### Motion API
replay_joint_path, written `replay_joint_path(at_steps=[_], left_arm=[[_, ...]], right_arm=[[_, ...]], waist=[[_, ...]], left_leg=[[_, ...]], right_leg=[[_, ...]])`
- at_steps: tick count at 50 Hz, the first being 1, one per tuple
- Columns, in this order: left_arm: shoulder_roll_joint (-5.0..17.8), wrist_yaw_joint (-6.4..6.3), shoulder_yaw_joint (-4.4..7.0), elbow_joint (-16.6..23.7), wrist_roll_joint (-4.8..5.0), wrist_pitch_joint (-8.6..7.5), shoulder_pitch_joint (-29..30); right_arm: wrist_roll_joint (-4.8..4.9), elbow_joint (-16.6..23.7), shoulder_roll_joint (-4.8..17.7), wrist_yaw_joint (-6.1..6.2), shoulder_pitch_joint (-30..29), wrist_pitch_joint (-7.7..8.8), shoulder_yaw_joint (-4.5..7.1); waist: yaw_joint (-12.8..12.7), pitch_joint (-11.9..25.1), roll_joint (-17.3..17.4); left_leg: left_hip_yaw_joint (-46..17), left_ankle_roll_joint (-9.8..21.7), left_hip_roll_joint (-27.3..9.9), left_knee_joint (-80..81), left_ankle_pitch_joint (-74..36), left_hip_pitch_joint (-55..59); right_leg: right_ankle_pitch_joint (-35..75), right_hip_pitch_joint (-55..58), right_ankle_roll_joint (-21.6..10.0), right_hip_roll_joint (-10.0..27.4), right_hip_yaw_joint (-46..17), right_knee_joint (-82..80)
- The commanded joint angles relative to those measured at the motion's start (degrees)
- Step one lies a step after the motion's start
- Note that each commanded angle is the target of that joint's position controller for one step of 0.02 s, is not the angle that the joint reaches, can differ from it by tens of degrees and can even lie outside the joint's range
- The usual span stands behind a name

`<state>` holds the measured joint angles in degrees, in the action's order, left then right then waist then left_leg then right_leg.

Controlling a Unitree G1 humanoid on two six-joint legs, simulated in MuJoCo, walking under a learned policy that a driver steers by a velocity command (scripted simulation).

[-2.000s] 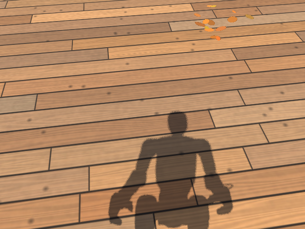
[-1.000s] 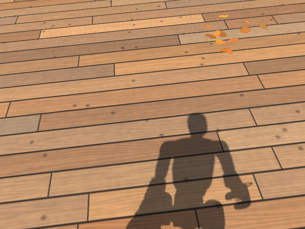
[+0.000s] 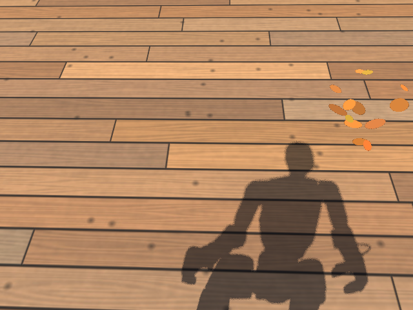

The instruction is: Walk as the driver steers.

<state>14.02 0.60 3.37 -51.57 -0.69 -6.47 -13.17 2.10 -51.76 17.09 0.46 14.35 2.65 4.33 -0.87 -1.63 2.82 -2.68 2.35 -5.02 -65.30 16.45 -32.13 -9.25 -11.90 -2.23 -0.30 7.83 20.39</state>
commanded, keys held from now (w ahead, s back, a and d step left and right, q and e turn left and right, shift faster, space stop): w+q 0.36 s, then w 0.08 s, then w+e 0.56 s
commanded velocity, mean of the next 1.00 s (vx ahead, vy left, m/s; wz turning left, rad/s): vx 0.50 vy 0.00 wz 0.12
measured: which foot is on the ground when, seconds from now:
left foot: up 0.00-0.32, down 0.34-0.92, up 0.94-1.00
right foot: down 0.00-0.34, up 0.36-0.88, down 0.90-1.00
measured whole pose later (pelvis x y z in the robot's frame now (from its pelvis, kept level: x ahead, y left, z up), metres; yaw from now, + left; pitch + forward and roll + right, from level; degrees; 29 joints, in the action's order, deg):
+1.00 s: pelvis +0.56 +0.09 -0.02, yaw +3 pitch +2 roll +0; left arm 16.6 2.4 4.1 -43.1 1.0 -4.1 -9.1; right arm 0.8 -48.9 15.5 -0.1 14.9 5.6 2.7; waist 0.1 -2.8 -0.4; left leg -0.9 1.2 0.0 -69.1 24.9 -16.9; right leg -9.4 -24.8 -6.0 -4.8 1.8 32.1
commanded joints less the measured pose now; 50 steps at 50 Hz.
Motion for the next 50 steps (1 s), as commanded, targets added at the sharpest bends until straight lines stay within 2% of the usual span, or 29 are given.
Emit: replay_joint_path(at_steps=[1, 7, 10, 12, 14, 15, 16, 17, 18, 19, 20, 21, 22, 23, 24, 26, 29, 34, 39, 40, 42, 43, 44, 45, 46, 47, 48, 49, 50], left_arm=[[7.28, -0.68, 1.81, 2.45, -0.16, -1.07, 1.5], [9.86, -1.82, 2.72, 1.66, 0.2, 0.02, -1.28], [10.83, -1.91, 3.19, 0.81, 0.95, 1.02, -4.15], [11.52, -1.85, 3.51, 0.46, 1.52, 1.85, -4.98], [13.11, -1.99, 3.95, 0.96, 1.93, 2.59, -3.82], [13.91, -2.12, 4.15, 1.29, 2.13, 3.07, -3.12], [14.18, -2.21, 4.12, 1.7, 2.4, 3.6, -1.91], [13.21, -2.4, 3.63, 2.35, 1.85, 3.53, -2.26], [5.27, -1.93, 1.32, 5.47, -0.54, 2.36, -5.55], [5.65, -1.19, 0.55, 6.84, 1.3, -0.44, -3.97], [9.15, -0.56, 1.48, 7.93, 3.85, -1.88, 2.18], [8.75, -0.56, 1.24, 7.66, 3.86, -2.47, 2.57], [8.88, -1.07, 1.51, 6.57, 2.35, -2.41, 2.38], [9.54, -1.17, 2.04, 5.57, 1.68, -1.64, 1.0], [9.31, -0.93, 2.14, 4.87, 1.67, -0.62, -0.51], [7.46, -0.81, 1.84, 4.28, 1.53, 1.0, -1.35], [6.36, -0.96, 1.39, 5.54, 1.39, 2.07, 2.82], [4.89, 0.22, 0.61, 7.3, 2.02, 1.51, 9.57], [4.24, 2.18, -0.06, 10.54, 2.1, 1.22, 14.87], [4.33, 2.72, -0.06, 11.21, 2.06, 1.16, 15.16], [5.68, 3.38, 0.53, 11.93, 1.96, 1.35, 12.97], [7.04, 3.4, 1.22, 11.7, 1.86, 1.67, 9.73], [9.3, 3.23, 2.41, 10.47, 1.87, 1.92, 2.99], [12.55, 2.49, 4.05, 8.77, 1.85, 2.13, -6.06], [18.43, 1.41, 5.62, 8.27, 1.5, 2.47, -12.21], [16.9, 1.59, 4.7, 8.77, 1.94, 2.14, -11.66], [13.14, 1.4, 3.7, 8.92, 1.61, 2.18, -10.89], [10.95, 1.21, 3.13, 9.6, 1.66, 2.12, -7.62], [9.74, 1.23, 2.65, 10.54, 1.64, 2.12, -3.7]], right_arm=[[-0.39, 3.82, 0.63, -0.18, 1.38, -0.97, 0.52], [-0.91, 7.88, -0.23, -2.18, -9.14, -0.39, -0.13], [-0.84, 10.51, -0.34, -3.16, -14.39, -0.37, -0.49], [-0.7, 12.06, 0.21, -3.79, -16.07, -0.44, -0.37], [-0.64, 12.8, 1.86, -4.12, -14.37, -0.63, 0.43], [-0.51, 12.27, 3.32, -4.08, -10.54, -0.75, 1.29], [-0.29, 10.38, 5.65, -3.85, -2.68, -0.75, 2.77], [-0.24, 7.5, 10.09, -2.81, 7.39, -1.07, 5.1], [0.02, 6.82, 17.3, -1.8, 9.11, -1.25, 6.56], [-0.97, 9.18, 15.53, -2.08, 9.63, -0.23, 5.23], [-1.6, 8.28, 10.56, -2.4, 8.91, 0.57, 3.79], [-1.31, 8.15, 8.22, -2.38, 6.24, 1.13, 3.15], [-1.2, 9.01, 5.85, -2.34, 1.35, 1.36, 2.42], [-1.8, 9.85, 3.41, -2.19, -2.19, 1.54, 1.54], [-2.37, 10.07, 2.9, -2.11, -3.25, 1.73, 1.29], [-2.24, 8.94, 4.19, -1.86, -2.28, 2.52, 1.5], [-2.4, 6.95, 5.32, -1.0, 0.19, 3.11, 1.65], [-2.7, 5.24, 5.73, -0.31, 1.72, 3.38, 1.23], [-2.22, 2.66, 6.12, 0.09, 4.89, 2.16, 1.34], [-2.11, 2.54, 6.38, 0.29, 4.83, 1.67, 1.42], [-1.97, 3.12, 7.91, 0.92, 3.2, 0.79, 1.76], [-1.93, 3.46, 8.83, 1.33, 2.63, 0.32, 1.96], [-1.98, 3.81, 9.37, 1.69, 1.78, -0.19, 1.98], [-1.81, 4.49, 9.34, 2.03, 0.84, -0.2, 1.75], [-3.16, 6.68, 3.73, 1.44, 5.6, 1.03, -0.07], [-3.01, 7.39, 1.51, 0.09, 6.13, 3.42, -1.4], [-0.71, 8.65, 6.06, -1.04, 0.24, 5.31, -0.24], [0.2, 9.94, 6.35, -1.37, -3.31, 6.19, -0.43], [-0.8, 9.93, 5.82, -1.06, -4.36, 6.34, -0.33]], waist=[[1.55, 0.29, -6.49], [-1.46, -2.55, -4.98], [-3.18, -4.15, -4.63], [-3.0, -4.34, -5.29], [-0.74, -1.85, -7.1], [1.78, 0.96, -8.13], [6.47, 5.06, -7.58], [10.84, 10.3, -4.65], [6.11, 13.24, 10.83], [6.31, 22.79, 8.29], [8.19, 16.67, 2.9], [6.26, 11.43, 1.3], [3.75, 7.95, -1.79], [1.56, 6.55, -0.95], [0.39, 6.18, -0.14], [-0.31, 4.94, -0.77], [1.01, 1.8, -0.73], [4.26, -1.25, 0.06], [6.17, -3.73, -0.5], [5.82, -3.51, -0.27], [3.52, -0.69, 1.73], [1.56, 2.08, 3.13], [-2.2, 5.91, 3.33], [-7.16, 10.52, 1.05], [-5.64, 18.33, -11.31], [-4.0, 25.03, -15.26], [-6.46, 20.1, -10.71], [-5.34, 12.77, -6.61], [-2.48, 7.3, -1.64]], left_leg=[[-3.61, -0.6, -3.88, 2.66, -5.8, -6.86], [0.86, -0.86, -2.72, 20.17, -18.15, -7.44], [3.26, 0.19, -1.99, 25.17, -16.43, -8.71], [4.92, 1.47, -0.98, 27.11, -12.33, -8.41], [8.02, 3.5, 2.21, 27.85, -6.86, -2.6], [9.75, 4.77, 4.68, 27.84, -4.28, 3.2], [11.01, 6.6, 7.61, 31.11, -6.09, 13.88], [6.54, 9.09, 7.46, 33.46, -8.28, 31.1], [-22.06, 17.45, -7.5, 36.73, -3.5, 49.32], [-45.99, 23.55, -15.41, 47.49, 4.17, 55.92], [-38.24, 19.69, -14.17, 49.61, -0.53, 53.18], [-29.21, 17.35, -12.05, 48.65, -5.53, 45.71], [-22.53, 15.24, -9.69, 48.55, -11.16, 36.99], [-17.5, 14.09, -8.11, 49.65, -16.79, 30.8], [-15.28, 13.72, -7.46, 51.17, -19.32, 27.13], [-10.69, 13.72, -7.09, 53.77, -24.33, 23.85], [-4.74, 12.19, -6.16, 56.36, -26.32, 24.05], [3.26, 8.11, -4.7, 59.15, -20.77, 26.07], [6.38, 7.19, -8.55, 55.88, -27.4, 37.7], [6.9, 6.81, -9.29, 53.98, -31.76, 39.76], [8.63, 5.5, -9.61, 47.35, -50.43, 41.81], [9.37, 4.79, -9.49, 41.84, -60.56, 42.26], [10.5, 3.7, -8.59, 32.5, -65.43, 40.34], [11.59, 1.66, -6.43, 18.82, -58.23, 31.53], [11.36, -1.86, 0.95, -3.5, -24.06, 9.09], [0.25, -2.98, 10.45, -16.28, 16.5, -6.91], [-5.28, -1.27, 5.99, -18.0, 13.45, -13.28], [-4.14, -0.23, 3.21, -13.84, 8.47, -14.16], [-3.17, -0.44, 1.05, -7.7, 5.51, -11.57]], right_leg=[[8.49, 3.95, -8.33, 16.62, -10.31, -13.25], [10.97, 7.51, -7.04, 15.67, -0.41, -14.23], [12.56, 12.81, -6.52, 17.03, 1.96, -12.53], [17.18, 16.44, -5.73, 18.08, 3.21, -9.76], [34.03, 18.07, -4.53, 18.25, 4.97, -3.37], [43.47, 17.99, -3.83, 17.89, 5.8, 3.04], [47.57, 15.42, -2.44, 16.19, 7.33, 13.79], [37.98, 4.63, 0.28, 13.94, 7.78, 29.04], [-10.53, -20.96, 4.18, 4.77, 6.24, 50.22], [-26.25, -30.54, 4.07, -1.14, -8.99, 60.28], [-21.12, -36.1, 2.57, 1.99, -11.9, 60.72], [-16.09, -35.54, 1.25, 4.83, -11.37, 56.51], [-12.23, -31.57, 1.24, 7.42, -11.28, 51.77], [-9.79, -26.99, 1.27, 9.25, -11.5, 48.57], [-8.37, -23.62, 1.4, 9.98, -11.56, 47.19], [-5.81, -22.5, 2.26, 10.34, -10.74, 43.93], [3.16, -27.41, 3.38, 10.33, -10.68, 36.4], [18.63, -26.27, 1.99, 6.91, -9.29, 19.89], [14.5, -30.99, -0.25, 4.66, -7.81, 12.92], [11.68, -31.11, -0.94, 4.03, -6.9, 12.44], [5.41, -26.18, -2.84, 1.15, -3.59, 12.54], [2.22, -21.39, -3.97, -0.9, -1.92, 13.34], [1.53, -12.53, -5.46, -3.0, -1.09, 12.63], [5.15, 2.74, -8.02, -2.28, -4.99, 9.43], [4.66, 25.56, -16.57, 12.14, -29.06, 9.9], [-1.79, 36.86, -24.18, 20.43, -55.91, -0.03], [-5.56, 34.45, -20.33, 18.31, -49.3, -2.14], [-4.1, 25.91, -17.79, 16.12, -40.97, -2.86], [1.16, 15.84, -16.13, 13.72, -35.19, -4.0]])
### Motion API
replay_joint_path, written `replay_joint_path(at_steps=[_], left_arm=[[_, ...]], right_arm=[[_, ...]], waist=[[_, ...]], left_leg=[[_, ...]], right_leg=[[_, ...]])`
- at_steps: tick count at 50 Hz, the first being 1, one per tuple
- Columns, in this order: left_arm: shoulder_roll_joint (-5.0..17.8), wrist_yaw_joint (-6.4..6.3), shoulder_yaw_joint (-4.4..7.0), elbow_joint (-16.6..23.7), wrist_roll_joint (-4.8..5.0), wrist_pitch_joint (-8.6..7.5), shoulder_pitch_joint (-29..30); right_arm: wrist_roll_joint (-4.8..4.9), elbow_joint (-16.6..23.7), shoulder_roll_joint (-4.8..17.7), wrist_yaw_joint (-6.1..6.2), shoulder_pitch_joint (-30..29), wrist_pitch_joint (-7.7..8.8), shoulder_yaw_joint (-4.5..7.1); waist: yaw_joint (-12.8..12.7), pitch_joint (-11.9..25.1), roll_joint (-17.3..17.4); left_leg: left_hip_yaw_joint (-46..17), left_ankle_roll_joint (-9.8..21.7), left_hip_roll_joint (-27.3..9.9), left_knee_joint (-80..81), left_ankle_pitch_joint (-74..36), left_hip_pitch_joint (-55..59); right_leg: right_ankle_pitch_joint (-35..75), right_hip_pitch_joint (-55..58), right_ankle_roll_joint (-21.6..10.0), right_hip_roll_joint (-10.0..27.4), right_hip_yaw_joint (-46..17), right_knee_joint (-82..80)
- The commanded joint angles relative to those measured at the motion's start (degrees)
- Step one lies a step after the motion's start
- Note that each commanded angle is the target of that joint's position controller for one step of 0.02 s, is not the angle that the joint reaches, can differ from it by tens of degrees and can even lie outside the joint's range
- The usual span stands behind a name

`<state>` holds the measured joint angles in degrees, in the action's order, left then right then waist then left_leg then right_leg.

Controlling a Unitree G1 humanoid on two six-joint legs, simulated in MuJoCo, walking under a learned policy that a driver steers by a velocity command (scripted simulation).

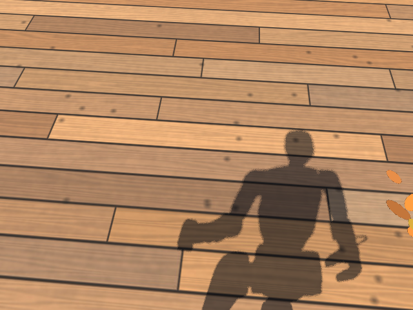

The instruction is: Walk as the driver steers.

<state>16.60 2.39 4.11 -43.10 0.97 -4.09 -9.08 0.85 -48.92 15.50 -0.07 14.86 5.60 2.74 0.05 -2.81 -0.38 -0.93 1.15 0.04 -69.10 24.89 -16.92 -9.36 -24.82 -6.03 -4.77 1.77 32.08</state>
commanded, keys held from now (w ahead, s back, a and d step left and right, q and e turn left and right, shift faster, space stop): e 0.12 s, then no key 0.70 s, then s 0.18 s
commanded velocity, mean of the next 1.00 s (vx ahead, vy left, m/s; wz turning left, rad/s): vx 0.10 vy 0.00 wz -0.19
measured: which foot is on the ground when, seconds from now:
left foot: up 0.00-0.32, down 0.34-1.00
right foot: down 0.00-0.36, up 0.38-0.60, down 0.62-1.00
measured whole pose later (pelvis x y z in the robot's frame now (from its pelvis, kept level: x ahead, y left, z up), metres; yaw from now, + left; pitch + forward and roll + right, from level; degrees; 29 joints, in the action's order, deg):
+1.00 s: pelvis +0.24 +0.00 +0.00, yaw -11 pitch +0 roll +0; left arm 13.9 -2.6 2.8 -46.5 0.0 0.3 -13.6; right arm 0.1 -49.3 15.1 1.8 6.7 -0.9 3.4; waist -0.2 -2.6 0.2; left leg -1.3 -0.7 -0.3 -34.0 12.7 -21.3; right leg -21.3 -14.0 0.3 -0.1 -2.0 35.4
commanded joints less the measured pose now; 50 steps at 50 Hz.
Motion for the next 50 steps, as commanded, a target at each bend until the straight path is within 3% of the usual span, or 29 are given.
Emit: replay_joint_path(at_steps=[1, 3, 6, 9, 12, 14, 16, 17, 18, 19, 20, 21, 22, 24, 26, 28, 30, 31, 32, 33, 35, 39, 42, 46, 50], left_arm=[[5.77, -0.74, 1.32, 3.42, -0.58, -0.28, -4.43], [6.67, -1.24, 1.43, 4.86, -1.11, -0.11, -2.21], [9.54, -2.32, 2.4, 5.08, -0.81, 0.34, -2.84], [8.58, -3.41, 2.19, 4.45, 0.17, 1.93, -5.0], [7.37, -3.87, 1.65, 3.47, -0.14, 2.83, -7.16], [6.86, -3.99, 1.38, 3.4, -0.68, 2.97, -6.88], [5.42, -4.01, 0.8, 3.56, -0.74, 2.85, -5.07], [3.5, -3.92, 0.17, 4.25, -1.59, 2.44, -6.13], [1.86, -3.81, -0.42, 3.47, -1.72, 1.88, -14.06], [3.46, -3.61, -0.66, 3.06, -1.28, 2.21, -15.59], [7.01, -3.44, 0.22, 2.99, -0.7, 3.09, -13.53], [7.17, -3.73, 0.5, 3.15, -0.41, 4.41, -9.61], [6.85, -3.99, 0.62, 3.08, -0.49, 5.73, -7.91], [4.76, -4.24, 0.27, 2.5, -0.7, 7.2, -7.9], [2.33, -4.21, -0.43, 1.16, -1.02, 6.84, -8.71], [2.2, -4.06, -0.28, -0.17, -1.11, 6.3, -9.75], [2.14, -3.86, -0.27, -0.75, -1.83, 6.09, -9.48], [3.67, -3.94, -0.17, 0.21, -2.73, 5.98, -7.97], [6.71, -4.18, 0.41, 0.89, -2.6, 5.92, -6.43], [5.7, -3.98, 0.39, -0.13, -2.31, 5.57, -6.41], [2.94, -3.84, -0.45, -0.31, -2.53, 4.28, -4.97], [3.14, -3.91, -0.49, -1.34, -1.76, 2.54, -6.9], [3.26, -4.12, -0.5, -1.79, -1.53, 2.51, -7.6], [6.08, -4.9, 0.72, -1.33, -0.79, 3.11, -8.11], [6.33, -5.8, 1.23, -0.76, -0.95, 4.7, -7.58]], right_arm=[[-0.72, 6.9, 8.27, -0.02, -4.76, 2.76, 1.93], [-1.59, 7.19, 7.45, 0.51, -2.1, 1.08, 2.13], [-2.0, 8.5, 4.96, 1.4, -3.45, -0.3, 1.44], [-1.61, 8.99, 3.72, 0.93, -7.19, -0.45, 0.72], [-1.24, 10.18, 4.64, -0.09, -10.78, -0.28, 0.86], [-1.76, 10.39, 6.5, -0.48, -10.28, 0.16, 1.59], [-2.63, 9.57, 6.86, -0.48, -6.81, 1.03, 1.97], [-3.66, 9.91, 9.15, -0.08, -5.28, 1.48, 2.25], [-4.79, 10.44, 11.05, 0.31, -3.96, 1.1, 2.3], [-3.54, 8.87, 6.36, 0.3, -0.86, 0.1, 1.5], [-1.89, 8.81, 4.39, -0.09, -1.27, -0.55, 0.64], [-1.63, 8.81, 4.71, -0.23, -2.8, -1.38, 0.63], [-1.75, 9.15, 5.05, -0.35, -5.57, -2.04, 0.45], [-2.23, 9.69, 5.9, -0.35, -10.94, -3.2, 0.55], [-2.32, 9.2, 5.8, -0.12, -11.39, -3.98, 0.76], [-1.78, 8.35, 5.43, 0.19, -10.32, -4.27, 0.66], [-1.19, 7.38, 4.16, 0.32, -8.97, -4.33, 0.17], [-1.4, 6.76, 3.26, 0.22, -7.91, -4.1, -0.18], [-1.91, 6.81, 3.75, -0.02, -6.9, -3.86, 0.0], [-2.09, 6.8, 3.32, -0.03, -8.07, -3.72, 0.04], [-1.8, 6.26, 2.6, 0.28, -8.7, -3.67, 0.02], [-1.51, 4.31, 2.82, 0.68, -7.09, -3.85, 0.32], [-1.17, 3.26, 3.16, 0.72, -7.56, -4.02, 0.59], [-0.59, 2.76, 6.16, 1.62, -8.08, -4.91, 1.93], [-0.88, 2.61, 5.72, 2.47, -8.54, -7.05, 2.29]], waist=[[-1.22, 5.3, 1.59], [1.58, 4.42, -0.12], [1.78, 5.03, -1.92], [-0.89, 8.61, -4.71], [-2.85, 8.9, -5.68], [-2.2, 8.67, -5.88], [0.53, 8.5, -5.27], [0.33, 11.63, -1.44], [-2.57, 16.98, 8.31], [-0.89, 22.22, 16.01], [-0.08, 20.09, 10.61], [0.39, 16.68, 7.12], [-0.05, 12.74, 5.58], [-2.07, 7.92, 7.62], [-1.74, 7.71, 9.9], [-1.93, 9.5, 9.27], [-2.13, 8.87, 8.06], [-1.47, 7.61, 5.81], [0.74, 5.17, 1.22], [0.76, 3.52, -2.72], [1.07, 2.4, -4.25], [0.64, 3.45, -2.45], [0.23, 3.37, -1.12], [-0.43, 6.22, -0.12], [-0.73, 7.82, -1.8]], left_leg=[[-4.35, -0.15, -5.34, 0.1, -4.41, -22.62], [-3.4, -2.54, -5.57, 3.99, -4.46, -17.08], [-0.76, -5.27, -2.72, 16.21, -11.56, -13.74], [0.04, -5.61, -0.23, 29.04, -25.69, -9.03], [-1.39, -4.68, 0.24, 35.51, -29.63, -8.36], [-2.5, -2.85, -0.12, 38.37, -26.94, -8.15], [-1.92, -0.09, -0.71, 45.27, -33.23, -2.58], [-6.63, 2.32, -6.5, 44.31, -52.2, 5.71], [-17.23, 11.35, -17.15, 40.36, -71.98, 19.06], [-27.09, 18.2, -23.83, 42.07, -69.42, 22.68], [-28.43, 17.61, -22.6, 43.89, -54.94, 19.89], [-26.37, 14.99, -19.95, 45.53, -41.37, 16.69], [-23.62, 13.17, -17.93, 47.92, -31.67, 11.28], [-16.86, 9.72, -13.04, 51.83, -19.81, 0.54], [-11.56, 8.91, -9.54, 52.41, -18.39, -2.58], [-10.44, 8.96, -9.3, 51.26, -14.85, -1.49], [-9.51, 6.29, -8.05, 50.76, -5.88, -3.27], [-8.84, 3.52, -6.99, 49.85, -0.75, -5.33], [-5.95, 1.23, -3.97, 48.3, 1.29, -5.56], [-2.66, -0.36, -1.68, 46.17, -2.55, -1.16], [-2.16, -0.2, -1.66, 42.58, -9.64, 3.87], [-2.32, 0.96, -1.94, 40.71, -18.98, 4.96], [-2.72, 0.82, -2.38, 39.92, -25.43, 5.35], [-2.61, 1.89, -2.79, 36.17, -36.35, 4.43], [-1.58, 1.82, -1.97, 33.45, -34.72, 2.07]], right_leg=[[11.21, 21.23, -11.52, 16.44, -24.75, -16.67], [27.19, 12.95, -11.74, 14.64, -20.01, -17.01], [38.96, 7.06, -9.76, 10.66, -12.76, -15.21], [33.81, 8.26, -5.84, 8.02, -9.71, -12.62], [25.63, 12.23, -4.65, 10.04, -13.35, -10.13], [23.81, 15.54, -4.14, 12.1, -16.87, -6.44], [21.55, 16.12, -2.0, 10.35, -17.46, -0.51], [15.24, 13.41, 0.49, 6.51, -15.83, 5.83], [-6.34, 4.1, 3.96, 1.1, -12.57, 17.25], [-29.63, -0.77, 7.12, 0.61, -10.71, 26.04], [-31.88, -2.91, 8.35, 2.67, -11.79, 29.5], [-29.64, -4.73, 9.39, 3.79, -10.78, 32.0], [-27.02, -4.96, 9.97, 4.85, -9.78, 31.01], [-22.31, 1.13, 10.19, 6.41, -7.31, 21.64], [-17.61, 7.49, 9.96, 5.53, -4.23, 12.76], [-9.0, 12.07, 8.99, 5.08, -2.94, 4.34], [-2.3, 16.52, 7.05, 4.78, -2.22, -4.1], [-0.66, 17.24, 5.52, 7.86, -5.73, -5.27], [-5.86, 13.08, 3.46, 10.49, -8.65, -5.88], [-15.86, 6.08, 2.46, 9.68, -8.79, -7.59], [-17.03, 1.82, 3.95, 9.21, -8.67, -10.04], [-7.05, 5.02, 5.34, 8.4, -7.47, -7.54], [-0.53, 6.35, 5.27, 8.04, -6.98, -5.86], [16.89, 9.66, 3.83, 8.55, -6.91, -0.95], [26.46, 10.34, 0.81, 10.88, -9.12, -0.18]])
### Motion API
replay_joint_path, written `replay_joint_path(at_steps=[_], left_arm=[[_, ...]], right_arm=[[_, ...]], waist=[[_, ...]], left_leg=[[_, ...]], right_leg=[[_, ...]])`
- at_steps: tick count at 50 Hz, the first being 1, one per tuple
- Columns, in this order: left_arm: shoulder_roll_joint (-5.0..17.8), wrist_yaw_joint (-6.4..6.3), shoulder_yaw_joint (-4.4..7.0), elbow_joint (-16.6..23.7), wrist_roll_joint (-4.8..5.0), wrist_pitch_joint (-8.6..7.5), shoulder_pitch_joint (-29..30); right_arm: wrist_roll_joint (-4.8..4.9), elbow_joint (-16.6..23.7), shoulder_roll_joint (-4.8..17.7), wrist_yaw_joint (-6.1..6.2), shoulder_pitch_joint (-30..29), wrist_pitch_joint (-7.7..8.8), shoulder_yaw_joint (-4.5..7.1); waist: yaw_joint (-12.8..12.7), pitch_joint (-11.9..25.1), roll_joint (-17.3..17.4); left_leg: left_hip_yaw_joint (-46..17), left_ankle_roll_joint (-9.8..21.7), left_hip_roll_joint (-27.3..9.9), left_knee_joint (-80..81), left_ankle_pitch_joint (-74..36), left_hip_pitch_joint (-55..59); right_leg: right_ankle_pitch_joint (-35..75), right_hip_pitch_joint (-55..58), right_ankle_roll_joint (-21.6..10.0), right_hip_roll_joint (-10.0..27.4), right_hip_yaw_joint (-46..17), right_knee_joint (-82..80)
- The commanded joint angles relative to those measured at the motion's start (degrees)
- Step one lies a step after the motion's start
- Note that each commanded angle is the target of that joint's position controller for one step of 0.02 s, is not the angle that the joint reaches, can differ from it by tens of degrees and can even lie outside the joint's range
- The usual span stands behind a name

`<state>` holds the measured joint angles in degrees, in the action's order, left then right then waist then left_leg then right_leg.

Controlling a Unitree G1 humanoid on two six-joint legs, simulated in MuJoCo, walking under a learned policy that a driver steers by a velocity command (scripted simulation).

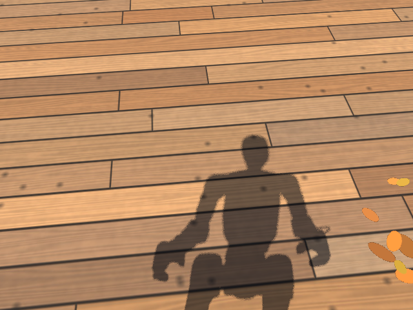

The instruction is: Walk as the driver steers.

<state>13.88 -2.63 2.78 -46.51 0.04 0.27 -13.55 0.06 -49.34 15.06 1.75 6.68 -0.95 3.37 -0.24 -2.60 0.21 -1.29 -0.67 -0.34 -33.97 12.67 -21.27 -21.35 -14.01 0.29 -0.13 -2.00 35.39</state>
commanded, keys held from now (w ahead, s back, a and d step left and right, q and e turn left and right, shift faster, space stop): s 0.22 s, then no key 0.78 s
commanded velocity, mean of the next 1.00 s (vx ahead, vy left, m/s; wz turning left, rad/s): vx -0.08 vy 0.00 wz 0.00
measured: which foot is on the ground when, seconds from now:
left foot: down 0.00-0.42, up 0.44-0.74, down 0.76-1.00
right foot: down 0.00-0.18, up 0.20-0.42, down 0.44-1.00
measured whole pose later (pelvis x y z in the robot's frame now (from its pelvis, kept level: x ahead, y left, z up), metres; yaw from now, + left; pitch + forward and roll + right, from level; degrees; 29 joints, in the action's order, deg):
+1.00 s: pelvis -0.14 -0.02 +0.01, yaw +0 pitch -1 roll +0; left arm 13.2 -1.5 2.4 -56.2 -0.3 -0.1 -12.6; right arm 0.0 -61.1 13.4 3.0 11.6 -0.9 2.8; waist -0.3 -1.8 0.4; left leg -3.5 -3.5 -2.6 -25.5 13.5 -10.8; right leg -15.1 -9.3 -2.7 -2.5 1.4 25.6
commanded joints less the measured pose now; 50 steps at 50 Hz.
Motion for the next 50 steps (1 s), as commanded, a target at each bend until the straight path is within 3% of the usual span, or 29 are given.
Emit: replay_joint_path(at_steps=[1, 5, 7, 9, 10, 11, 12, 13, 14, 16, 19, 20, 21, 22, 23, 24, 25, 26, 27, 29, 33, 36, 38, 39, 40, 41, 42, 45, 50], left_arm=[[9.38, -0.89, 2.7, 2.79, -0.12, 0.67, -2.81], [10.37, -1.15, 3.07, 3.36, -0.37, 1.33, -0.45], [10.23, -1.21, 3.13, 3.22, -0.35, 1.36, -0.04], [8.3, -1.4, 2.85, 2.34, -0.16, 1.53, -0.8], [6.34, -1.48, 2.54, 2.19, -0.07, 1.84, -0.99], [7.35, -1.29, 2.91, 2.28, -0.01, 2.27, -0.41], [8.07, -1.13, 3.41, 1.21, 0.79, 2.71, -1.88], [7.66, -1.2, 3.43, -0.06, 1.0, 3.09, -4.04], [7.1, -1.3, 3.22, -0.86, 0.37, 3.14, -5.69], [5.79, -1.21, 2.5, -1.84, -0.46, 2.67, -7.98], [6.32, 0.12, 2.06, -2.97, 0.23, 2.24, -9.33], [6.07, 0.82, 2.05, -4.67, 0.36, 2.45, -12.04], [4.74, 1.68, 1.58, -5.88, 0.01, 2.77, -12.25], [6.79, 1.79, 1.72, -5.0, -0.72, 3.11, -11.82], [12.63, 2.2, 2.45, -1.96, -2.33, 2.44, -7.24], [12.15, 2.06, 2.3, -1.86, -5.65, 0.41, -6.0], [11.13, 1.53, 1.91, -1.79, -4.91, -1.32, -0.88], [9.11, 1.11, 1.31, -1.44, -3.06, -2.59, 3.0], [6.37, 0.89, 0.45, -1.39, -1.66, -3.42, 4.79], [3.2, 0.45, -0.74, -3.23, -0.44, -3.77, 2.36], [5.75, -0.11, -0.42, -5.99, -0.16, -2.58, -3.98], [6.97, 0.25, 0.19, -7.04, 0.19, -1.57, -5.38], [7.35, 0.87, 0.65, -7.55, 0.65, -1.7, -5.55], [7.19, 1.49, 0.84, -7.76, -0.12, -2.23, -7.55], [7.35, 1.86, 1.18, -7.87, -0.03, -2.49, -7.84], [6.41, 1.89, 0.93, -7.51, 0.23, -2.49, -4.3], [5.23, 1.73, 0.73, -6.94, 0.42, -2.2, -1.83], [4.56, 1.22, 0.64, -7.13, -0.35, -0.93, -0.59], [4.69, 0.92, 0.52, -8.11, -0.46, -0.62, -0.05]], right_arm=[[-0.24, 2.99, 6.05, 0.7, -0.45, -1.0, 1.72], [-0.71, 2.62, 6.34, 0.3, -0.05, -2.01, 2.06], [-0.91, 2.37, 7.44, 0.05, 0.54, -2.09, 2.43], [-1.14, 2.24, 10.11, 0.27, 1.48, -2.1, 3.01], [-1.7, 2.43, 11.29, 0.54, 2.08, -1.84, 2.81], [-2.82, 2.93, 10.6, 0.9, 2.97, -1.18, 2.09], [-2.69, 3.49, 10.31, 1.18, 0.26, -0.59, 1.66], [-1.82, 4.39, 10.06, 1.3, -4.41, -0.24, 1.48], [-0.91, 4.61, 10.09, 1.34, -7.42, -0.11, 1.45], [0.31, 3.46, 9.84, 1.63, -9.02, -0.7, 1.52], [1.79, 0.78, 10.01, 2.44, -3.11, -1.5, 2.11], [2.48, 0.32, 9.89, 2.64, -1.96, -1.85, 2.21], [2.41, -0.36, 8.1, 2.37, 0.59, -2.03, 2.14], [1.04, -1.16, 4.66, 1.55, 3.77, -1.85, 1.44], [0.18, 1.71, 5.33, 1.13, -1.95, -0.8, 2.11], [1.65, 2.73, 9.28, 1.34, -7.9, -0.32, 3.55], [2.24, 0.96, 9.54, 1.46, -4.5, -0.35, 4.09], [1.08, -1.66, 8.08, 1.75, -0.6, -0.71, 3.93], [0.1, -3.5, 7.89, 2.0, 2.08, -0.94, 4.03], [-0.21, -5.31, 6.03, 1.54, 3.77, -0.62, 3.63], [0.46, -4.06, 2.98, 0.6, -1.49, 0.14, 1.69], [0.91, -4.34, 3.94, 0.77, 0.05, 0.31, 1.01], [0.34, -6.36, 5.81, 1.0, 4.55, 0.19, 1.06], [0.13, -7.01, 8.17, 1.29, 6.08, -0.09, 1.38], [0.73, -7.97, 8.65, 1.25, 6.9, -0.31, 1.56], [0.59, -8.57, 5.86, 1.07, 7.61, -0.35, 1.06], [0.15, -9.02, 4.75, 1.06, 7.33, -0.28, 0.72], [-0.2, -9.48, 5.31, 1.25, 5.83, 0.24, 0.71], [-0.19, -10.46, 4.56, 1.45, 5.67, 0.73, 0.29]], waist=[[-0.42, 7.57, -3.17], [0.15, 6.73, -5.66], [0.36, 6.4, -3.62], [0.7, 6.4, 5.66], [1.67, 8.1, 13.83], [3.55, 10.21, 14.84], [1.93, 10.53, 9.68], [-0.58, 9.14, 6.74], [-2.01, 8.16, 6.32], [-2.95, 8.15, 8.79], [-0.15, 8.43, 12.54], [-0.83, 7.02, 10.57], [-0.08, 4.18, 5.08], [1.16, 4.01, -7.57], [0.03, -1.19, -17.55], [-2.23, -5.58, -11.74], [1.41, -6.83, -9.98], [3.35, -6.19, -9.76], [4.08, -5.35, -9.17], [3.73, -2.33, -7.23], [-1.23, 0.46, -7.52], [-1.59, 0.45, -7.26], [-0.44, 1.67, -4.6], [-1.86, 3.84, -1.13], [-2.29, 4.99, 1.71], [-0.2, 4.89, 1.29], [0.06, 4.45, 1.37], [-0.29, 2.58, 1.51], [-0.05, -0.56, 0.7]], left_leg=[[-0.92, 3.38, -1.23, -2.3, -20.67, 5.87], [-0.49, 3.16, -0.42, -3.54, -14.16, 5.81], [-2.2, 4.25, -1.85, -0.75, -14.89, 6.96], [-10.96, 9.44, -9.03, 9.93, -16.22, 6.99], [-20.44, 15.52, -17.22, 16.07, -18.25, 7.27], [-25.89, 19.77, -21.92, 19.07, -19.97, 7.74], [-22.57, 18.77, -20.61, 19.04, -15.21, 5.16], [-17.6, 15.38, -17.13, 19.55, -7.34, 2.32], [-14.87, 12.47, -14.7, 20.66, -1.55, 1.22], [-10.35, 9.04, -10.95, 21.18, 0.81, 1.44], [-12.5, 8.26, -11.96, 21.48, 3.63, 6.16], [-11.8, 7.19, -11.08, 20.27, 7.47, 4.56], [-8.34, 5.48, -7.54, 14.78, 12.18, 2.49], [-2.51, 2.08, -2.97, 2.13, 15.74, -6.05], [-0.94, 0.62, 3.09, -4.64, 18.92, -10.36], [-7.94, 1.13, 2.56, -13.26, 16.14, -7.98], [-10.6, 1.81, 3.74, -16.52, 11.26, -8.78], [-11.4, 1.44, 3.57, -18.2, 7.68, -8.78], [-11.89, 0.52, 2.63, -18.43, 4.86, -8.74], [-9.39, -1.74, 0.78, -16.98, 2.08, -6.04], [-2.93, -4.37, -2.25, -5.75, 4.64, -2.32], [-1.39, -4.17, -2.27, 5.45, 4.44, 1.24], [-2.58, -2.8, -3.29, 13.22, -10.4, 9.42], [-3.63, -1.97, -4.65, 9.78, -19.61, 14.73], [-2.73, -0.76, -4.02, 7.55, -17.94, 15.32], [-2.63, -0.68, -3.66, 8.77, -14.47, 13.69], [-2.64, -0.78, -3.56, 9.87, -12.78, 12.64], [-2.2, -0.86, -3.04, 10.95, -9.95, 11.46], [-2.02, -0.67, -2.56, 11.58, -5.4, 9.84]], right_leg=[[38.52, -0.8, -6.35, 7.21, -6.37, -4.06], [32.21, -4.14, -8.21, 9.63, -8.9, -5.95], [23.72, -6.49, -6.82, 7.81, -7.23, -4.85], [8.8, -7.91, -2.35, -0.02, 0.24, 4.88], [-5.7, -8.93, 0.04, -4.6, 3.85, 17.06], [-18.74, -11.38, 1.2, -4.07, -0.93, 32.92], [-17.58, -10.57, 1.35, -3.85, -4.46, 40.63], [-13.46, -9.24, 1.64, -2.94, -4.45, 41.26], [-9.81, -8.45, 2.09, -2.25, -2.27, 37.49], [-7.56, -4.15, 3.07, -1.55, 2.24, 25.49], [-6.8, 2.8, 0.59, 0.66, 1.47, 1.9], [0.11, 6.21, -1.35, -0.28, 3.75, -7.95], [0.8, 5.89, -3.22, -1.74, 3.72, -14.18], [-4.29, 8.19, -5.83, 7.37, -7.95, -17.88], [-1.88, -7.88, -13.26, 21.42, -23.52, -24.53], [-11.89, -16.23, -15.52, 21.26, -26.28, -28.64], [-12.49, -13.96, -12.61, 17.17, -21.76, -28.43], [-8.1, -10.08, -9.37, 13.77, -17.06, -26.97], [-1.97, -6.38, -7.35, 12.28, -13.53, -25.18], [9.83, -0.5, -5.79, 10.48, -8.94, -22.29], [26.82, 7.6, -5.6, 9.72, -7.05, -17.39], [32.14, 10.08, -6.43, 10.18, -8.99, -14.79], [34.95, 8.27, -5.28, 9.11, -8.57, -13.81], [33.77, 5.93, -4.54, 7.2, -7.55, -13.79], [32.73, 5.32, -3.63, 4.81, -5.17, -15.1], [28.94, 6.37, -3.7, 3.4, -2.82, -14.3], [25.45, 6.32, -3.88, 2.84, -1.7, -13.96], [17.29, 4.72, -3.77, 2.06, -0.81, -14.67], [6.89, 1.71, -3.2, 1.71, -0.65, -16.13]])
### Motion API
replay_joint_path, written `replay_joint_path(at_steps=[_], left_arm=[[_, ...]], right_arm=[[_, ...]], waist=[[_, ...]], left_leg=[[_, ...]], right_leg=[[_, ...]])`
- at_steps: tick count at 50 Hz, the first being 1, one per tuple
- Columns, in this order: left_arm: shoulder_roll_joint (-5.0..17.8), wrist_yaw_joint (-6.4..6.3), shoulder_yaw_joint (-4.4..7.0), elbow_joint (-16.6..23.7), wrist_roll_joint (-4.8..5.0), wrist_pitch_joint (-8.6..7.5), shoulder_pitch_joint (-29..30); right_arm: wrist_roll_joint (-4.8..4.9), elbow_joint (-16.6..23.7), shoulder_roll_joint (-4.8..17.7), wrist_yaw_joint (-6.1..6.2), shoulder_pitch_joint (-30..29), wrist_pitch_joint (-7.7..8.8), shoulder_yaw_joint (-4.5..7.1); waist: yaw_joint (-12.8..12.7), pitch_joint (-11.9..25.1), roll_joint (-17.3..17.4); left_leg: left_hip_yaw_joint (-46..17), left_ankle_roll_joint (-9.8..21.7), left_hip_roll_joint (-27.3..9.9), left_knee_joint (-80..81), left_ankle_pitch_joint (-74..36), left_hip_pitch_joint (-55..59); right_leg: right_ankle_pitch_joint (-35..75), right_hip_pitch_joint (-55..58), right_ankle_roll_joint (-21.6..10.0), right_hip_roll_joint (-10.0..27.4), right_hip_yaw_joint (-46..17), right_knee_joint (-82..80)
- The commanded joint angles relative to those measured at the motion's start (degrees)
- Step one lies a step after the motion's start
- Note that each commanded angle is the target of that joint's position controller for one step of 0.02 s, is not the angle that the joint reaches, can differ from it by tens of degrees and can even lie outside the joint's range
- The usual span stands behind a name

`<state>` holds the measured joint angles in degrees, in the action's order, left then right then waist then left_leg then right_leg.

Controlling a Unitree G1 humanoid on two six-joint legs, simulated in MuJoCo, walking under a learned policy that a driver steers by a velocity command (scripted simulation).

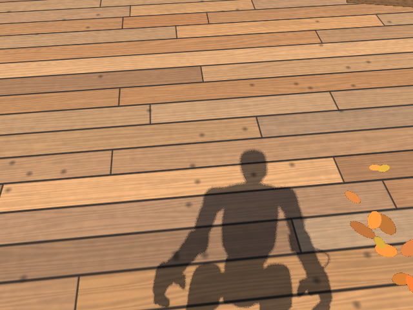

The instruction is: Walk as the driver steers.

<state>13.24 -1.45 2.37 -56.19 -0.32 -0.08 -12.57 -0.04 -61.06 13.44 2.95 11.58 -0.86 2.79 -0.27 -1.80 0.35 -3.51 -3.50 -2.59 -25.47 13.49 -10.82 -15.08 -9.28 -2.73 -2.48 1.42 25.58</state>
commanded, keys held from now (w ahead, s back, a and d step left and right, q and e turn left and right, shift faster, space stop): no key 0.36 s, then w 0.64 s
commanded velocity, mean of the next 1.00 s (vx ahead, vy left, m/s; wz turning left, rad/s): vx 0.21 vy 0.00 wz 0.00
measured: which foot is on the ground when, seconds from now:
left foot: down 0.00-1.00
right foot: down 0.00-0.62, up 0.64-1.00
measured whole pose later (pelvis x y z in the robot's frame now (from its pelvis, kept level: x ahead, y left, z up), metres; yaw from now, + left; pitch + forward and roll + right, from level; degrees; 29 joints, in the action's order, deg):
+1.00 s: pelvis +0.19 +0.05 -0.01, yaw +1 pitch +2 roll +0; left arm 13.9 2.3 1.9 -49.5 1.8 -5.1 2.0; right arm 0.5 -61.7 11.1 0.9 28.4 4.8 1.3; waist 5.7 -1.6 -1.8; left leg 1.9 1.3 1.1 -8.3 19.0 8.7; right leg 0.9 -36.5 -2.0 3.6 1.9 33.3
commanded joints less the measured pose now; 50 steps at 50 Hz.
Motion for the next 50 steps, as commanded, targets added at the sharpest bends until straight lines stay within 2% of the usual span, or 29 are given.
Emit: replay_joint_path(at_steps=[1, 18, 19, 20, 21, 22, 24, 25, 26, 27, 28, 29, 30, 31, 32, 33, 34, 35, 36, 37, 38, 39, 41, 44, 47, 50], left_arm=[[5.4, -0.29, 0.9, 1.34, -0.11, -0.29, -1.08], [4.45, -0.59, 0.0, -2.09, 0.22, -0.68, -3.85], [4.35, -0.69, -0.01, -2.68, 0.3, -0.6, -4.89], [5.54, -0.9, 0.42, -2.77, 0.76, -0.42, -5.2], [6.9, -1.05, 0.85, -2.54, 1.14, -0.37, -5.41], [7.83, -1.07, 1.15, -2.43, 1.41, -0.63, -6.64], [11.09, -0.9, 2.4, -2.9, 1.8, -1.79, -9.23], [10.96, -0.84, 2.55, -2.63, 1.65, -2.33, -8.92], [10.2, -0.66, 2.43, -2.02, 1.38, -2.8, -7.77], [9.87, -0.42, 2.35, -1.24, 1.62, -3.13, -6.16], [9.91, -0.24, 2.36, -0.41, 2.33, -3.27, -3.66], [9.92, -0.07, 2.36, 0.35, 2.95, -3.14, -0.88], [9.6, 0.1, 2.32, 0.52, 2.99, -2.89, -0.69], [8.12, 0.26, 1.86, 0.95, 2.7, -3.0, -0.2], [3.85, 0.83, 0.58, 2.03, 1.68, -3.5, 0.97], [2.14, 0.75, 0.4, 4.31, 1.96, -4.66, 1.13], [4.1, 0.81, 0.72, 4.83, 3.32, -5.33, 2.16], [5.24, 1.24, 0.83, 4.94, 3.89, -5.88, 2.55], [5.79, 1.38, 1.09, 4.26, 3.3, -6.2, 2.13], [6.87, 1.37, 1.61, 4.08, 2.37, -6.38, 2.6], [7.18, 1.68, 1.91, 4.02, 1.85, -6.33, 3.14], [6.23, 2.04, 1.85, 3.93, 1.63, -6.16, 3.52], [4.12, 2.42, 1.33, 5.21, 1.37, -5.75, 6.82], [1.96, 2.79, 0.14, 8.68, 1.63, -5.69, 15.57], [2.61, 3.51, -0.23, 10.6, 2.12, -5.69, 20.41], [4.21, 4.38, -0.01, 12.19, 2.27, -6.05, 21.95]], right_arm=[[-0.1, 1.06, 6.12, 0.25, 0.88, 0.75, 0.81], [-0.03, -1.0, 4.4, -0.01, 3.06, 1.21, -0.23], [0.04, -1.5, 3.85, 0.04, 4.02, 1.12, -0.38], [0.39, -1.49, 4.13, 0.17, 4.2, 1.03, -0.22], [0.58, -0.92, 4.62, 0.24, 3.74, 1.13, -0.04], [0.59, 0.07, 4.56, 0.12, 2.36, 1.6, -0.05], [0.96, 1.7, 2.01, -0.82, 0.4, 3.27, -0.56], [1.2, 2.17, 2.54, -1.36, -0.34, 3.94, -0.36], [1.53, 2.5, 2.74, -1.81, -0.47, 4.43, -0.16], [1.85, 2.65, 2.4, -2.15, 0.19, 4.88, -0.21], [2.04, 2.38, 2.17, -2.4, 1.62, 5.34, -0.2], [1.88, 0.81, 2.15, -2.5, 4.89, 5.72, 0.12], [1.5, -1.63, 2.41, -2.5, 9.47, 5.79, 0.69], [1.15, -3.38, 3.06, -2.56, 14.27, 5.63, 1.2], [0.98, -4.19, 6.83, -2.21, 21.54, 5.7, 2.19], [0.84, -4.01, 12.5, -2.98, 25.56, 6.34, 2.82], [0.23, -3.41, 9.98, -3.21, 21.35, 7.28, 1.8], [0.43, -1.43, 6.94, -3.38, 16.22, 7.9, 0.92], [0.43, -0.1, 6.26, -3.75, 12.75, 8.06, 0.48], [0.42, 0.87, 5.69, -3.99, 10.77, 7.91, 0.13], [0.2, 1.01, 4.0, -3.95, 11.22, 7.54, -0.39], [-0.03, 0.69, 3.42, -3.69, 13.09, 7.19, -0.64], [-0.11, 0.36, 4.58, -2.87, 15.82, 6.64, -0.57], [-0.2, 1.25, 6.7, -1.91, 16.39, 6.17, -0.31], [0.4, 0.82, 7.59, -1.68, 18.84, 6.16, 0.09], [1.02, 0.65, 7.91, -1.6, 18.64, 5.79, 0.65]], waist=[[0.02, -1.63, 0.45], [0.06, -1.45, 0.38], [0.02, -0.17, -0.15], [-0.15, -0.92, -1.32], [-0.46, -2.67, -2.9], [-1.24, -4.74, -4.55], [-2.02, -6.22, -10.67], [-1.87, -7.25, -10.09], [-1.22, -7.68, -9.17], [-0.19, -7.59, -8.76], [1.41, -7.42, -8.39], [3.58, -6.32, -7.27], [4.98, -4.55, -5.81], [6.39, -2.95, -2.69], [8.54, 0.24, 9.97], [8.11, 1.21, 18.41], [5.71, -2.52, 10.89], [3.8, -5.63, 6.47], [2.53, -5.76, 4.74], [1.81, -5.78, 4.05], [1.8, -5.19, 4.5], [2.16, -4.35, 5.22], [2.96, -4.16, 4.63], [4.59, -5.65, 3.93], [5.39, -6.96, 4.95], [3.67, -6.94, 5.06]], left_leg=[[0.21, 2.22, -0.23, 3.1, -5.74, -0.81], [0.44, 3.0, 0.94, 2.59, -4.97, -1.88], [1.48, 3.18, 1.91, 2.02, 0.61, -1.63], [3.13, 3.72, 3.56, -0.17, 9.58, -3.4], [4.08, 4.45, 4.46, -2.59, 17.46, -6.67], [4.38, 5.07, 4.41, -5.49, 20.21, -10.74], [6.3, 5.18, 3.21, -17.19, 11.65, -15.05], [4.6, 5.89, 1.13, -21.21, 11.24, -16.59], [3.72, 6.71, -0.01, -23.33, 13.92, -17.89], [3.47, 7.63, -0.81, -20.92, 15.83, -17.38], [4.07, 8.39, -0.89, -14.08, 14.54, -12.58], [6.97, 8.46, 1.18, -5.85, 8.6, -3.23], [9.53, 7.34, 4.21, -1.81, 1.82, 5.44], [6.87, 6.98, 3.33, -0.06, 0.73, 11.77], [-10.73, 10.31, -8.29, 7.77, 7.94, 19.01], [-34.46, 18.72, -19.46, 16.26, 15.4, 22.27], [-37.92, 21.04, -22.09, 17.42, 23.3, 17.78], [-31.59, 18.85, -19.53, 17.4, 23.62, 16.23], [-24.75, 16.33, -16.46, 17.66, 17.67, 14.9], [-19.05, 14.36, -14.16, 17.97, 9.58, 13.74], [-13.85, 12.96, -11.94, 18.18, 1.84, 12.87], [-10.05, 12.58, -10.35, 18.14, -4.86, 12.73], [-5.84, 13.17, -9.16, 18.14, -14.08, 12.66], [-2.04, 13.1, -7.79, 19.88, -15.79, 8.38], [-0.86, 13.47, -9.05, 21.09, -15.14, 8.62], [0.03, 12.58, -11.64, 18.4, -21.48, 14.52]], right_leg=[[-0.3, -3.32, -0.03, 3.98, -3.99, -6.37], [0.81, -3.52, 0.86, 3.71, -2.7, -4.56], [-5.36, -3.05, 0.59, 3.38, -2.48, -5.03], [-14.87, -3.81, -0.42, 3.33, -3.03, -5.25], [-24.23, -5.37, -2.04, 4.91, -5.5, -6.49], [-31.06, -6.03, -4.08, 8.09, -10.01, -9.08], [-35.55, -4.74, -9.72, 18.6, -24.1, -16.12], [-33.45, -5.7, -11.45, 21.42, -27.68, -17.9], [-30.73, -5.36, -11.6, 22.03, -27.94, -18.22], [-28.02, -5.09, -10.73, 21.48, -25.99, -17.76], [-24.32, -6.92, -8.88, 19.46, -21.81, -16.51], [-20.14, -10.94, -6.89, 15.59, -15.65, -13.93], [-17.13, -14.15, -5.71, 12.13, -11.27, -9.39], [-12.64, -17.54, -4.32, 9.36, -7.52, -1.86], [-8.39, -24.94, -0.75, 4.24, -0.32, 18.79], [-16.92, -36.33, 0.16, -0.92, -0.55, 32.88], [-16.07, -40.97, -0.91, 3.33, -5.6, 42.33], [-9.33, -43.94, -2.04, 6.25, -6.81, 44.7], [-3.9, -43.34, -2.33, 7.96, -5.74, 43.59], [0.3, -41.7, -2.05, 9.21, -5.34, 40.11], [3.15, -39.03, -1.49, 9.89, -4.48, 37.18], [5.16, -37.3, -0.7, 9.73, -3.08, 35.18], [8.18, -36.94, 1.03, 9.16, -1.1, 29.99], [14.38, -32.09, 2.22, 7.05, 1.06, 16.13], [17.54, -28.13, 1.71, 5.44, 2.06, 8.91], [16.31, -27.08, -0.66, 5.19, 0.73, 4.81]])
